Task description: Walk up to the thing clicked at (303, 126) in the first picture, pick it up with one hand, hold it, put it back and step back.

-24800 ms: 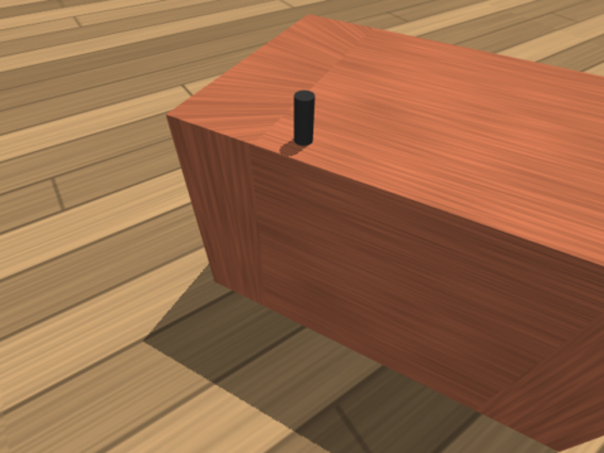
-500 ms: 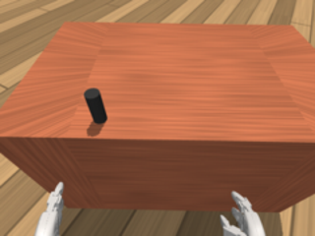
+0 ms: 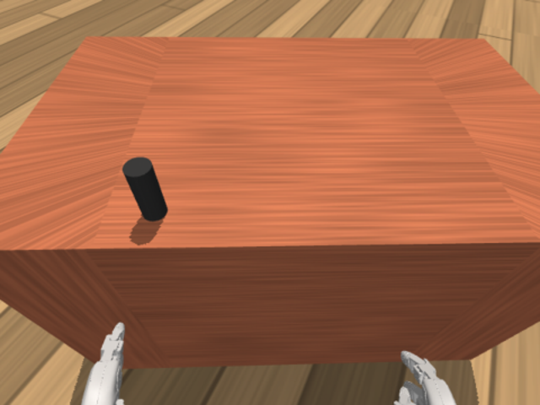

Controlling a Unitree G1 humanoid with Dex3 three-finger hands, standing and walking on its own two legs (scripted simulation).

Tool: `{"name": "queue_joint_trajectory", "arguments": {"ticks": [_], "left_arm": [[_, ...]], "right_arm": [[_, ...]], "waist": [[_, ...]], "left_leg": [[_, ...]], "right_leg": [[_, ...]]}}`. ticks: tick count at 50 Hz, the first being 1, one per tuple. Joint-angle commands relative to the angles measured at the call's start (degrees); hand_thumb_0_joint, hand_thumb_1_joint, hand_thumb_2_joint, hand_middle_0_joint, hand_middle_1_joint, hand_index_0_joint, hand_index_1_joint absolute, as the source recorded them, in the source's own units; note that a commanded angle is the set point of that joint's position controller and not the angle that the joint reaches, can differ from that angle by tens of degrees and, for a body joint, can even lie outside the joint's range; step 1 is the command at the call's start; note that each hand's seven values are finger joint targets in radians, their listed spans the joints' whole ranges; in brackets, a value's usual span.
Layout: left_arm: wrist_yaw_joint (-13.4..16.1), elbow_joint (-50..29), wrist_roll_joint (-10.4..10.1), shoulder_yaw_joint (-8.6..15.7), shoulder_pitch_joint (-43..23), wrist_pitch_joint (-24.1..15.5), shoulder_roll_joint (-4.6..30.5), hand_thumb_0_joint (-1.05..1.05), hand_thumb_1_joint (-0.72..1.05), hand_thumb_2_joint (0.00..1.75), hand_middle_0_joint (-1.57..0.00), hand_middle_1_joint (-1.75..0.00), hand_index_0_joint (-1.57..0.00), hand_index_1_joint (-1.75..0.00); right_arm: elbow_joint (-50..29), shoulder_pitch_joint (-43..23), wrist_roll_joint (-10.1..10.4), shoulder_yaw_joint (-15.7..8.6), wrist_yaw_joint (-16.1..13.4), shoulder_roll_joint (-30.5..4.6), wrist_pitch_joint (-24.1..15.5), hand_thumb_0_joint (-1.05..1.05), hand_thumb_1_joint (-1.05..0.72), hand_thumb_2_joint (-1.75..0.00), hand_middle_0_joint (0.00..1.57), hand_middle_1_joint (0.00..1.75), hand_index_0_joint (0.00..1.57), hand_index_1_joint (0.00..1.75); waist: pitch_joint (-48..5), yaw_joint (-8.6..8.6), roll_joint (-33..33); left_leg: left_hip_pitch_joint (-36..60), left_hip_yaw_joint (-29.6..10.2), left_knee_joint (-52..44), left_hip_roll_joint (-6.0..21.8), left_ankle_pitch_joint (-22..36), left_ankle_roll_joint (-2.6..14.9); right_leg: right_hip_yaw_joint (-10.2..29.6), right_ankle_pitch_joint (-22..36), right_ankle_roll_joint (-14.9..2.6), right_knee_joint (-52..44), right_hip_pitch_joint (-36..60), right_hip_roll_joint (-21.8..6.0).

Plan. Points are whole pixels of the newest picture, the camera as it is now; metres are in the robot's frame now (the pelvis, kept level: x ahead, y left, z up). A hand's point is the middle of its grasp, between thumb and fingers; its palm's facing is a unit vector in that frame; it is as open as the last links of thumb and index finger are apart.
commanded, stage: home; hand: left
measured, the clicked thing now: (146, 191) +0.44 +0.21 +0.06
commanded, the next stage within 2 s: stand in 1.88 s
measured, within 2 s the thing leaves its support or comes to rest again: neither
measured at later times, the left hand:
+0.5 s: hand out of the picture +0.04 +0.26 -0.12, palm faces -0.03 -0.92 -0.40, open 17.6 cm
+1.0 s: hand out of the picture +0.01 +0.25 -0.12, palm faces -0.01 -0.93 -0.37, open 17.5 cm
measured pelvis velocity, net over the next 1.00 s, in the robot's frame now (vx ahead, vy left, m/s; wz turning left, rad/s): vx -0.04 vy -0.02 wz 0.03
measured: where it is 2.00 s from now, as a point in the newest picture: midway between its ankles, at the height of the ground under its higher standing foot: outside the picture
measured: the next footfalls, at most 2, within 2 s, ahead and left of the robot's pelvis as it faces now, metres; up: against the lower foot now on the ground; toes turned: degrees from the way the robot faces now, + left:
none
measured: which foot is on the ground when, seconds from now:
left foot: down 0.00-1.00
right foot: down 0.00-1.00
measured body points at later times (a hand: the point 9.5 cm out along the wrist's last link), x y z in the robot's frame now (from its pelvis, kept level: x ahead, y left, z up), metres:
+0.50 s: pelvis -0.02 -0.01 +0.02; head -0.02 -0.01 +0.47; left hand +0.04 +0.31 -0.10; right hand +0.06 -0.31 -0.11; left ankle -0.01 +0.13 -0.71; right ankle +0.00 -0.14 -0.71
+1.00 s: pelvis -0.04 -0.02 +0.03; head -0.04 -0.02 +0.48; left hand +0.01 +0.29 -0.09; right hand +0.02 -0.32 -0.11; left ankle -0.01 +0.13 -0.71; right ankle +0.00 -0.14 -0.71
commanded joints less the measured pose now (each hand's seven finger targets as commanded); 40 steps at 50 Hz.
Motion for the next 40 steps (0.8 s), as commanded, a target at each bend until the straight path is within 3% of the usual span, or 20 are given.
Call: {"name": "queue_joint_trajectory", "arguments": {"ticks": [1,2,3,5,7,11,16,24,27,30,35,40], "left_arm": [[1.0,-12.5,0.4,4.1,-1.5,-2.3,6.7,0.0,-0.6,0.03,-0.04,-0.05,-0.04,-0.05],[-0.9,6.9,5.4,5.3,-3.5,-1.8,18.5,0.0,-0.55,0.06,-0.05,-0.05,-0.05,-0.05],[-1.8,7.8,5.5,5.7,-2.9,-1.4,18.9,0.0,-0.61,0.0,-0.04,-0.04,-0.04,-0.04],[-2.7,10.5,4.3,3.9,-3.6,-1.7,17.2,0.0,-0.61,0.02,-0.04,-0.04,-0.04,-0.04],[-3.5,13.7,3.4,3.1,-6.1,-2.1,17.5,0.0,-0.59,0.03,-0.04,-0.05,-0.04,-0.05],[-3.9,21.4,3.0,2.3,-8.7,-1.8,19.5,0.0,-0.61,0.02,-0.04,-0.04,-0.04,-0.04],[-4.1,28.9,2.9,1.7,-11.6,-1.1,21.3,0.0,-0.61,0.02,-0.04,-0.04,-0.04,-0.04],[-4.5,38.9,2.2,0.6,-12.4,-0.3,22.6,0.0,-0.57,0.04,-0.05,-0.05,-0.05,-0.05],[-4.6,41.4,2.0,0.5,-13.4,-0.2,23.1,0.0,-0.55,0.05,-0.05,-0.05,-0.05,-0.05],[-4.8,43.2,1.9,0.5,-13.9,0.0,23.1,0.0,-0.55,0.05,-0.05,-0.05,-0.05,-0.05],[-5.0,45.2,2.2,0.9,-13.7,0.4,23.6,0.0,-0.57,0.04,-0.05,-0.05,-0.05,-0.05],[-5.2,45.7,2.2,1.1,-14.2,0.1,23.4,0.0,-0.54,0.06,-0.05,-0.05,-0.05,-0.05]], "right_arm": [[-9.1,-4.2,0.0,-3.0,-0.5,-7.0,-2.9,0.0,-0.9,-0.9,0.2,0.3,0.2,0.3],[0.7,-2.9,-4.7,-5.3,1.2,-15.5,-0.7,0.0,-0.9,-0.9,0.2,0.3,0.2,0.3],[1.4,-1.6,-5.1,-5.7,1.6,-16.2,0.4,0.0,-0.9,-0.9,0.2,0.3,0.2,0.3],[2.3,-3.4,-4.1,-5.2,2.6,-15.7,0.8,0.0,-0.9,-0.9,0.2,0.3,0.2,0.3],[3.5,-4.6,-3.2,-4.9,3.6,-15.5,0.9,0.0,-0.9,-0.9,0.2,0.3,0.2,0.3],[8.3,-5.2,-3.1,-4.4,3.9,-16.2,1.2,0.0,-0.9,-0.9,0.2,0.3,0.2,0.3],[13.4,-6.6,-2.7,-3.7,4.2,-16.8,2.3,0.0,-0.9,-0.9,0.2,0.3,0.2,0.3],[20.8,-7.9,-2.5,-2.2,4.1,-18.9,2.4,0.0,-0.9,-0.9,0.2,0.3,0.2,0.3],[22.8,-7.3,-2.2,-1.8,4.0,-19.4,2.3,0.0,-0.9,-0.9,0.2,0.3,0.2,0.3],[24.1,-7.5,-2.3,-1.7,3.9,-19.5,2.5,0.0,-0.9,-0.9,0.2,0.3,0.2,0.3],[25.5,-7.8,-2.3,-1.9,4.1,-20.0,2.9,0.0,-0.9,-0.9,0.2,0.3,0.2,0.3],[25.9,-6.4,-2.1,-1.9,4.4,-19.1,2.9,0.0,-0.9,-0.9,0.2,0.3,0.2,0.3]], "waist": [[-9.5,0.88,-0.2],[-6.8,-0.35,-3.0],[-10.6,-0.28,-2.5],[-7.5,0.41,-0.1],[-5.4,0.53,-2.1],[-2.8,0.31,-0.3],[0.2,-0.03,-1.0],[0.4,0.81,0.1],[0.8,0.39,0.1],[2.2,0.48,-0.5],[6.1,0.92,-1.1],[5.2,0.21,-2.7]], "left_leg": [[2.7,2.9,-6.2,-1.2,15.8,0.79],[6.4,-2.5,-5.8,2.8,21.2,3.25],[9.2,-3.1,-4.6,3.1,23.9,4.57],[7.3,-4.0,-7.1,3.0,21.3,5.22],[5.9,-3.4,-7.4,2.5,18.1,4.76],[7.9,-3.9,-10.2,2.6,19.6,4.35],[8.7,-4.4,-14.9,2.2,12.3,3.88],[13.1,-5.8,-23.1,3.9,14.3,3.08],[14.7,-5.6,-25.0,4.0,14.9,2.72],[14.0,-5.6,-27.0,4.0,11.6,2.5],[11.2,-6.1,-29.7,3.5,1.3,2.23],[13.9,-5.1,-27.7,2.9,5.1,2.4]], "right_leg": [[-3.6,14.0,-1.45,-5.3,4.1,1.5],[2.1,21.1,-5.11,-3.9,6.3,-4.2],[3.3,23.2,-6.28,-1.9,7.2,-4.4],[3.6,19.9,-6.3,-4.0,6.6,-4.7],[3.9,17.9,-6.04,-5.8,7.2,-4.9],[3.8,18.4,-5.42,-7.7,7.7,-4.7],[5.1,11.5,-5.3,-14.3,8.6,-5.3],[4.4,13.1,-3.89,-20.3,15.4,-5.5],[4.5,13.0,-3.56,-22.4,16.2,-5.7],[4.7,10.1,-3.27,-24.3,16.6,-5.7],[4.8,0.4,-2.9,-26.8,13.7,-5.0],[6.4,-1.8,-2.97,-29.5,11.9,-6.1]]}}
